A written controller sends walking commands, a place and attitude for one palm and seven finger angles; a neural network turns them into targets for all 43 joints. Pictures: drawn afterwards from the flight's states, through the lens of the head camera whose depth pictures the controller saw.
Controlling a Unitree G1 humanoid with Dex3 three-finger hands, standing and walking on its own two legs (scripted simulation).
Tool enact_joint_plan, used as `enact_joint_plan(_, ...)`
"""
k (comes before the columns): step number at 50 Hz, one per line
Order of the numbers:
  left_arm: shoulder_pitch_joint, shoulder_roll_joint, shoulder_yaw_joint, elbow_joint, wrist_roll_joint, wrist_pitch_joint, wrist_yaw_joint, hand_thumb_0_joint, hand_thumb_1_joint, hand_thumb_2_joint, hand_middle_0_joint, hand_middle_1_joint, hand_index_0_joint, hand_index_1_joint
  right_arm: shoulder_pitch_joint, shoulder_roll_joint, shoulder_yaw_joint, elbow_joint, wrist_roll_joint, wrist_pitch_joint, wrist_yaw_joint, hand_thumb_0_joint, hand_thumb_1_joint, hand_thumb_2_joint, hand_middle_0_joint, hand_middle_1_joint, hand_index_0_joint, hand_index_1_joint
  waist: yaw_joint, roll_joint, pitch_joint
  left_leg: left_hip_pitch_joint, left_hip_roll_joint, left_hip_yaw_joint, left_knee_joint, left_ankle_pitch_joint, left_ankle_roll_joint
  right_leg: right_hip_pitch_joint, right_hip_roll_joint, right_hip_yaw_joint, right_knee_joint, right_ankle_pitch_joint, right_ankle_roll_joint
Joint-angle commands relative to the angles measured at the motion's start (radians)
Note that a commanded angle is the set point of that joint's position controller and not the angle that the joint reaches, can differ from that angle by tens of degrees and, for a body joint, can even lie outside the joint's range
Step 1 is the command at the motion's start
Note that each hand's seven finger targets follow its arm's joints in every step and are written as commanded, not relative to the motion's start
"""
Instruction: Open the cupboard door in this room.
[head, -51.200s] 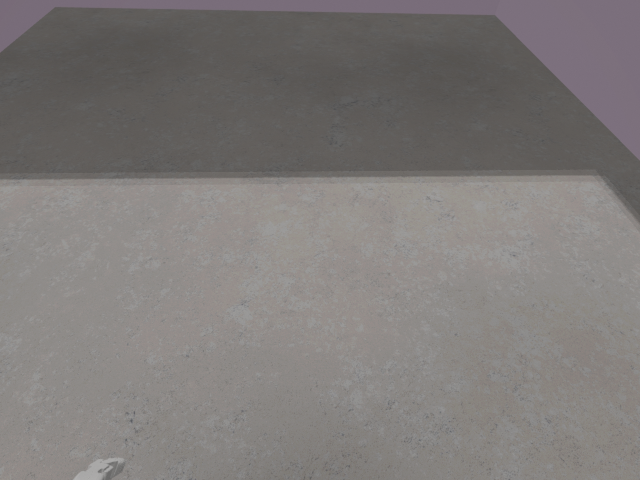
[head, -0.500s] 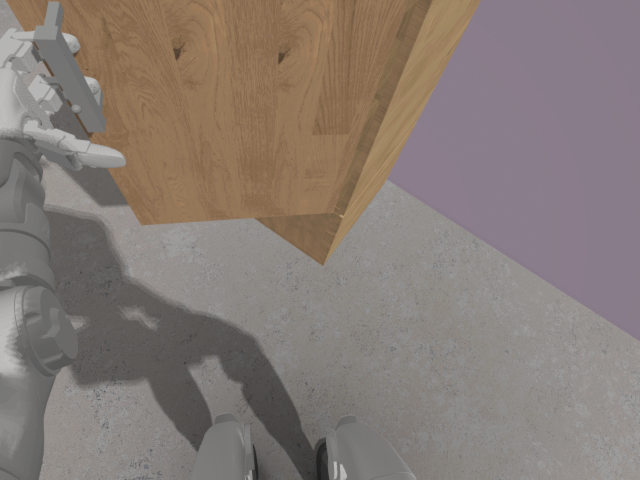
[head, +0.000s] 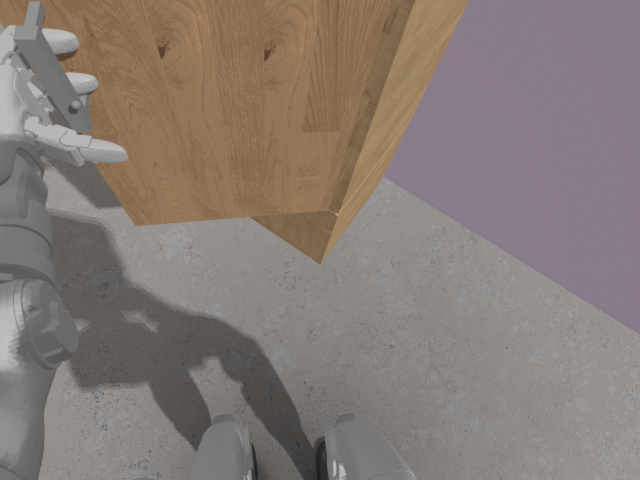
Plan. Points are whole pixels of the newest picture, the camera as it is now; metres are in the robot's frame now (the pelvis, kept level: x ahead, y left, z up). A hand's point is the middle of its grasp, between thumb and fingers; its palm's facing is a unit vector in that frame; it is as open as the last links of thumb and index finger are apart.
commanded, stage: slide the fingers in behind the handle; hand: left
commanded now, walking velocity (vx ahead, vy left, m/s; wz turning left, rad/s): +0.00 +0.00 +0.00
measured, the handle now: (60, 73) +0.58 +0.25 +0.09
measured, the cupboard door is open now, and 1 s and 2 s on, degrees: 43 42 82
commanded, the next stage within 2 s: close the thumb around the handle in 0.04 s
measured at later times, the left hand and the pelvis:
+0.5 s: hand (72, 109) +0.53 +0.23 +0.09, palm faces +0.07 -1.00 +0.01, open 10.3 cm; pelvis +0.00 +0.00 +0.00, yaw +0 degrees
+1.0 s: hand (83, 106) +0.53 +0.22 +0.08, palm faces +0.07 -1.00 +0.00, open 5.3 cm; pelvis +0.00 +0.00 +0.00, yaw +0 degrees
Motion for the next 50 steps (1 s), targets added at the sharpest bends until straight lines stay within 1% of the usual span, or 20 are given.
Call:
enact_joint_plan(1,-0.436,0.258,0.019,-0.223,-0.015,-0.059,-0.003,0.000,-0.500,0.300,-0.300,-1.200,-0.300,-1.200,0.195,-0.195,-0.076,-0.029,-0.006,-0.017,-0.018,0.000,-0.900,-0.900,0.200,0.300,0.200,0.300,-0.007,0.176,-0.508,0.511,-0.017,-0.056,-0.087,0.384,0.008,0.085,0.015,0.025,-0.119,0.326,-0.008)
enact_joint_plan(2,-0.415,0.263,0.023,-0.215,-0.014,-0.054,-0.003,0.000,-0.500,0.300,-0.300,-1.200,-0.300,-1.200,0.198,-0.197,-0.076,-0.030,-0.005,-0.015,-0.020,0.000,-0.900,-0.900,0.200,0.300,0.200,0.300,-0.005,0.156,-0.511,0.510,-0.015,-0.059,-0.087,0.388,0.007,0.086,0.015,0.024,-0.117,0.327,-0.007)
enact_joint_plan(5,-0.443,0.218,-0.008,-0.230,-0.022,-0.052,-0.003,0.000,-0.500,0.300,-0.300,-1.200,-0.300,-1.200,0.196,-0.192,-0.075,-0.026,-0.005,-0.017,-0.018,0.000,-0.900,-0.900,0.200,0.300,0.200,0.300,-0.017,0.186,-0.479,0.524,-0.015,-0.059,-0.090,0.386,0.007,0.059,0.017,0.019,-0.121,0.316,-0.010)
enact_joint_plan(6,-0.444,0.271,0.032,-0.240,-0.020,-0.054,0.002,0.000,-0.500,0.300,-0.300,-1.200,-0.300,-1.200,0.199,-0.199,-0.077,-0.022,-0.007,-0.015,-0.019,0.000,-0.900,-0.900,0.200,0.300,0.200,0.300,-0.006,0.172,-0.508,0.522,-0.013,-0.059,-0.088,0.387,0.007,0.077,0.016,0.023,-0.121,0.321,-0.007)
enact_joint_plan(7,-0.437,0.252,0.013,-0.242,-0.017,-0.054,0.001,0.000,-0.500,0.300,-0.300,-1.200,-0.300,-1.200,0.197,-0.196,-0.078,-0.026,-0.005,-0.015,-0.018,0.000,-0.900,-0.900,0.200,0.300,0.200,0.300,-0.008,0.180,-0.514,0.526,-0.015,-0.059,-0.089,0.388,0.006,0.079,0.016,0.025,-0.121,0.324,-0.007)
enact_joint_plan(9,-0.415,0.262,0.026,-0.233,-0.016,-0.050,0.004,0.000,-0.388,0.348,-0.308,-1.212,-0.308,-1.212,0.199,-0.196,-0.077,-0.025,-0.005,-0.014,-0.018,0.000,-0.900,-0.900,0.200,0.300,0.200,0.300,-0.001,0.164,-0.497,0.514,-0.015,-0.056,-0.092,0.393,0.006,0.095,0.018,0.023,-0.123,0.335,-0.008)
enact_joint_plan(13,-0.440,0.242,0.006,-0.242,-0.016,-0.053,0.006,0.000,-0.164,0.444,-0.324,-1.236,-0.324,-1.236,0.196,-0.196,-0.078,-0.021,-0.005,-0.013,-0.018,0.000,-0.900,-0.900,0.200,0.300,0.200,0.300,-0.017,0.168,-0.485,0.523,-0.014,-0.059,-0.092,0.393,0.007,0.075,0.017,0.022,-0.125,0.330,-0.006)
enact_joint_plan(16,-0.405,0.297,0.058,-0.268,-0.019,-0.067,0.003,0.000,0.004,0.516,-0.336,-1.254,-0.336,-1.254,0.196,-0.196,-0.079,-0.028,-0.008,-0.014,-0.016,0.000,-0.900,-0.900,0.200,0.300,0.200,0.300,0.014,0.193,-0.543,0.536,-0.017,-0.051,-0.087,0.439,0.005,0.122,0.018,0.027,-0.115,0.377,-0.009)
enact_joint_plan(20,-0.370,0.217,0.007,-0.237,-0.029,-0.061,-0.008,0.000,0.228,0.612,-0.352,-1.278,-0.352,-1.278,0.193,-0.190,-0.079,-0.029,-0.004,-0.010,-0.013,0.000,-0.900,-0.900,0.200,0.300,0.200,0.300,-0.004,0.160,-0.477,0.532,-0.017,-0.051,-0.092,0.439,0.008,0.097,0.022,0.022,-0.125,0.377,-0.009)
enact_joint_plan(22,-0.377,0.262,0.033,-0.218,-0.027,-0.052,-0.009,0.000,0.340,0.660,-0.360,-1.290,-0.360,-1.290,0.190,-0.197,-0.078,-0.026,-0.002,-0.007,-0.018,0.000,-0.900,-0.900,0.200,0.300,0.200,0.300,0.001,0.142,-0.456,0.499,-0.015,-0.053,-0.099,0.397,0.006,0.103,0.020,0.022,-0.127,0.347,-0.007)
enact_joint_plan(23,-0.393,0.241,0.014,-0.230,-0.030,-0.051,-0.010,0.000,0.396,0.684,-0.364,-1.296,-0.364,-1.296,0.188,-0.196,-0.079,-0.030,0.000,-0.009,-0.018,0.000,-0.900,-0.900,0.200,0.300,0.200,0.300,-0.010,0.137,-0.459,0.504,-0.016,-0.053,-0.101,0.390,0.008,0.099,0.020,0.023,-0.130,0.344,-0.005)
enact_joint_plan(26,-0.420,0.254,0.023,-0.281,-0.025,-0.076,-0.005,0.000,0.564,0.756,-0.376,-1.314,-0.376,-1.314,0.189,-0.194,-0.082,-0.025,-0.004,-0.013,-0.018,0.000,-0.900,-0.900,0.200,0.300,0.200,0.300,0.003,0.203,-0.512,0.568,-0.013,-0.063,-0.096,0.435,-0.001,0.075,0.018,0.020,-0.118,0.348,-0.011)
enact_joint_plan(28,-0.414,0.195,-0.012,-0.257,-0.030,-0.077,-0.004,0.000,0.676,0.804,-0.384,-1.326,-0.384,-1.326,0.184,-0.190,-0.083,-0.020,-0.005,-0.015,-0.014,0.000,-0.900,-0.900,0.200,0.300,0.200,0.300,-0.012,0.188,-0.482,0.577,-0.010,-0.069,-0.097,0.414,-0.003,0.040,0.020,0.013,-0.125,0.317,-0.010)
enact_joint_plan(30,-0.407,0.236,0.023,-0.240,-0.032,-0.075,0.000,0.000,0.788,0.852,-0.392,-1.338,-0.392,-1.338,0.191,-0.197,-0.080,-0.019,-0.007,-0.015,-0.017,0.000,-0.900,-0.900,0.200,0.300,0.200,0.300,-0.003,0.175,-0.479,0.557,-0.011,-0.069,-0.099,0.418,0.000,0.060,0.020,0.014,-0.119,0.323,-0.014)
enact_joint_plan(32,-0.408,0.206,-0.006,-0.243,-0.024,-0.068,0.001,0.000,0.900,0.900,-0.400,-1.350,-0.400,-1.350,0.186,-0.193,-0.081,-0.022,-0.006,-0.014,-0.017,0.000,-0.900,-0.900,0.200,0.300,0.200,0.300,-0.007,0.176,-0.491,0.565,-0.012,-0.067,-0.099,0.419,-0.001,0.055,0.018,0.014,-0.121,0.327,-0.010)
enact_joint_plan(40,-0.450,0.215,0.004,-0.240,-0.014,-0.073,0.031,0.000,0.900,0.900,-0.400,-1.350,-0.400,-1.350,0.192,-0.195,-0.079,-0.020,-0.013,-0.015,-0.016,0.000,-0.900,-0.900,0.200,0.300,0.200,0.300,-0.011,0.190,-0.479,0.581,-0.008,-0.085,-0.104,0.415,-0.006,0.020,0.017,0.006,-0.116,0.293,-0.015)
enact_joint_plan(43,-0.445,0.225,0.008,-0.218,-0.007,-0.067,0.044,0.000,0.900,0.900,-0.400,-1.350,-0.400,-1.350,0.187,-0.197,-0.077,-0.025,-0.012,-0.015,-0.014,0.000,-0.900,-0.900,0.200,0.300,0.200,0.300,-0.013,0.149,-0.464,0.536,-0.012,-0.076,-0.106,0.372,-0.001,0.043,0.016,0.010,-0.122,0.280,-0.009)
enact_joint_plan(46,-0.444,0.214,-0.001,-0.236,-0.004,-0.072,0.040,0.000,0.900,0.900,-0.400,-1.350,-0.400,-1.350,0.190,-0.195,-0.078,-0.029,-0.012,-0.015,-0.014,0.000,-0.900,-0.900,0.200,0.300,0.200,0.300,-0.013,0.169,-0.508,0.556,-0.013,-0.074,-0.100,0.398,-0.001,0.047,0.015,0.012,-0.118,0.301,-0.009)
enact_joint_plan(47,-0.439,0.220,0.002,-0.213,-0.002,-0.069,0.038,0.000,0.900,0.900,-0.400,-1.350,-0.400,-1.350,0.189,-0.195,-0.078,-0.024,-0.011,-0.014,-0.016,0.000,-0.900,-0.900,0.200,0.300,0.200,0.300,-0.016,0.156,-0.481,0.541,-0.011,-0.073,-0.099,0.387,-0.001,0.044,0.015,0.013,-0.120,0.297,-0.009)
enact_joint_plan(50,-0.376,0.223,0.022,-0.262,-0.013,-0.077,0.031,0.000,0.900,0.900,-0.400,-1.350,-0.400,-1.350,0.193,-0.193,-0.081,-0.037,-0.012,-0.013,-0.013,0.000,-0.900,-0.900,0.200,0.300,0.200,0.300,0.015,0.185,-0.532,0.577,-0.014,-0.066,-0.102,0.440,-0.002,0.078,0.018,0.012,-0.112,0.338,-0.014)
